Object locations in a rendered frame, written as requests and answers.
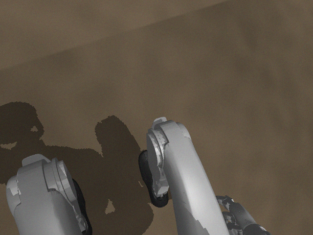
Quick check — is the right robot foot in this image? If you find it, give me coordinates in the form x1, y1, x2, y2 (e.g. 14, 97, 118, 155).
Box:
138, 150, 168, 208

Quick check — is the right robot hand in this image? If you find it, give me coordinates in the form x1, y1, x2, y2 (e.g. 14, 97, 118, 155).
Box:
216, 195, 256, 235

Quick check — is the right robot arm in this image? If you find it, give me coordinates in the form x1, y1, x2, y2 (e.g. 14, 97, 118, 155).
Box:
243, 224, 272, 235

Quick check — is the left robot foot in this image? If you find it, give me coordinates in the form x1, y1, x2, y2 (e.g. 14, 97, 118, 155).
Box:
72, 179, 92, 235

